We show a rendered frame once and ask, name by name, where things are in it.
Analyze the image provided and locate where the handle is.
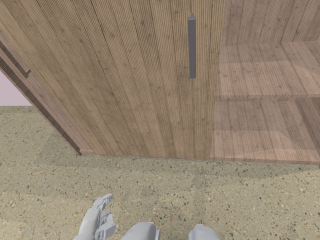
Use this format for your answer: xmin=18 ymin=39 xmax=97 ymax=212
xmin=187 ymin=12 xmax=196 ymax=79
xmin=0 ymin=41 xmax=29 ymax=80

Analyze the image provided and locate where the left robot hand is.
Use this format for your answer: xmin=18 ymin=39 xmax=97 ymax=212
xmin=78 ymin=193 xmax=116 ymax=240

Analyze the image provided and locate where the robot left thigh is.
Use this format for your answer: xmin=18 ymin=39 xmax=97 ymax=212
xmin=120 ymin=222 xmax=161 ymax=240

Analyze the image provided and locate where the right robot shin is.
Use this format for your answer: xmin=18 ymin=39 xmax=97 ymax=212
xmin=194 ymin=224 xmax=204 ymax=228

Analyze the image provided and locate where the wardrobe door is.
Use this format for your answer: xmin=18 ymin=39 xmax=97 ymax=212
xmin=0 ymin=32 xmax=92 ymax=150
xmin=0 ymin=0 xmax=225 ymax=159

